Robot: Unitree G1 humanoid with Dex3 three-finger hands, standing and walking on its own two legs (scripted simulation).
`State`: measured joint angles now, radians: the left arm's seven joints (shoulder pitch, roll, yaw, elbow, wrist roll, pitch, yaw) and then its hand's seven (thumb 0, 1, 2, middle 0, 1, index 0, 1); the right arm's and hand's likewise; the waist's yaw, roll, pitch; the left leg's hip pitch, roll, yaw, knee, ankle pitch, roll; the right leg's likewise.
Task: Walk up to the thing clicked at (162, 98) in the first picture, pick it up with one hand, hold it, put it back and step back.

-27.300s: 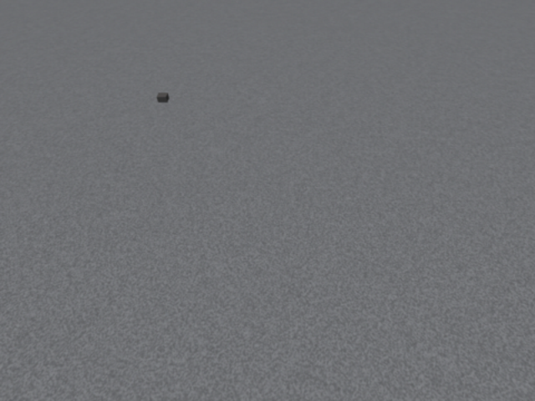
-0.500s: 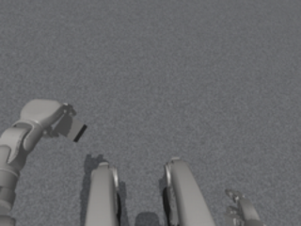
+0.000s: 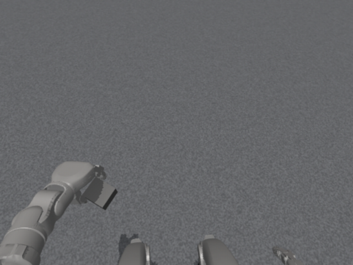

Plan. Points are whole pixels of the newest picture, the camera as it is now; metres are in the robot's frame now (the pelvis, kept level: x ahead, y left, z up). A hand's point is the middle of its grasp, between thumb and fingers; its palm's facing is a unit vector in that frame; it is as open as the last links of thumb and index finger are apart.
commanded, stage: lift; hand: left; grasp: from above
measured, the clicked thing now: (100, 193) +0.34 +0.19 -0.11
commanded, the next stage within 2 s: hold in 0.30 s
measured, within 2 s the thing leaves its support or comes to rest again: neither
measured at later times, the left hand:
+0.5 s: hand (76, 174) +0.35 +0.22 +0.00, palm faces -0.50 +0.02 -0.87, open 8.0 cm
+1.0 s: hand (75, 168) +0.34 +0.21 +0.03, palm faces -0.49 +0.02 -0.87, open 8.0 cm
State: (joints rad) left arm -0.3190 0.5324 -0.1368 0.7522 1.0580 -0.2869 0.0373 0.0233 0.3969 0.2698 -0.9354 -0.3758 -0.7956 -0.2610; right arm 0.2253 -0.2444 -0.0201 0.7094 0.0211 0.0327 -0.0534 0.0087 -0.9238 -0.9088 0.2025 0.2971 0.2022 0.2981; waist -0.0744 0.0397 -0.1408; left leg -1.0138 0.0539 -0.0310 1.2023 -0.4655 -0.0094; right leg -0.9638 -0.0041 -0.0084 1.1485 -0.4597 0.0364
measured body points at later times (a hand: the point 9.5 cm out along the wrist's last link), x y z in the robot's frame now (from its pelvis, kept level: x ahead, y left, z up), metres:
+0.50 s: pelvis +0.04 +0.00 +0.06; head +0.09 +0.00 +0.50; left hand +0.37 +0.22 +0.05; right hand +0.14 -0.26 -0.07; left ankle +0.06 +0.12 -0.64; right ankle +0.06 -0.15 -0.64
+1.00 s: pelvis +0.04 -0.01 +0.07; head +0.07 -0.02 +0.52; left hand +0.36 +0.21 +0.08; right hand +0.17 -0.27 -0.05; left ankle +0.06 +0.12 -0.64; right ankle +0.06 -0.15 -0.64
